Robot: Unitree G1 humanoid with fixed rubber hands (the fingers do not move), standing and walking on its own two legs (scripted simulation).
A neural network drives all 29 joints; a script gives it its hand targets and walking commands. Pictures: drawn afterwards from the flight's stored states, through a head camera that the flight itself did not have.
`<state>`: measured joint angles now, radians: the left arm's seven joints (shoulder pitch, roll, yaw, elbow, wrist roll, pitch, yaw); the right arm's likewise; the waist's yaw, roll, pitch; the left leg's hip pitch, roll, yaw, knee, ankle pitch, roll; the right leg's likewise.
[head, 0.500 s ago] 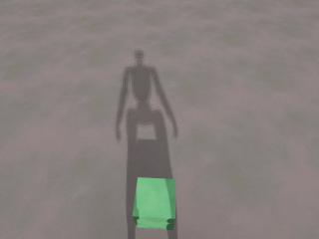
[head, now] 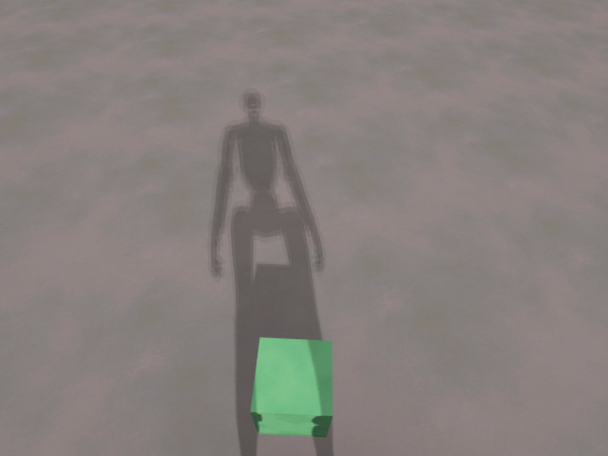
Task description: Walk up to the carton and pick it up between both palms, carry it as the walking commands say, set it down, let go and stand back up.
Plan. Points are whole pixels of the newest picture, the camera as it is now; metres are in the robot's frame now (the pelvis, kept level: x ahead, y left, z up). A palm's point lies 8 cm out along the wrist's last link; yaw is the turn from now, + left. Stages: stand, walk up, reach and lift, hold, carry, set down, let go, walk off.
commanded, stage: stand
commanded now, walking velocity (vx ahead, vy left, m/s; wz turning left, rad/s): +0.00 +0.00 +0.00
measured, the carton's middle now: (294, 388) +0.41 +0.03 -0.66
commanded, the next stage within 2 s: reach and lift in 0.38 s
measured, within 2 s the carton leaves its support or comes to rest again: neither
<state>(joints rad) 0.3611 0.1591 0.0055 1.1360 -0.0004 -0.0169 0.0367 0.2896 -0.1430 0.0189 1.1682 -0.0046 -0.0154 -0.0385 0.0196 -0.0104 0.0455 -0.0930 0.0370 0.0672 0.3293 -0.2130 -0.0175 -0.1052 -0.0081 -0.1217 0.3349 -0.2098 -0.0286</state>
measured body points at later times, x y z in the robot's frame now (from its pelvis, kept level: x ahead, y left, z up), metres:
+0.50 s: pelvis -0.03 +0.00 -0.02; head +0.02 +0.00 +0.42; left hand +0.10 +0.23 -0.16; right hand +0.10 -0.24 -0.16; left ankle -0.02 +0.13 -0.75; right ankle -0.01 -0.09 -0.75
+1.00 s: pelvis -0.05 +0.00 -0.06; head +0.05 +0.00 +0.38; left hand +0.15 +0.21 -0.18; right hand +0.14 -0.20 -0.18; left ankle -0.02 +0.13 -0.75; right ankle -0.01 -0.10 -0.75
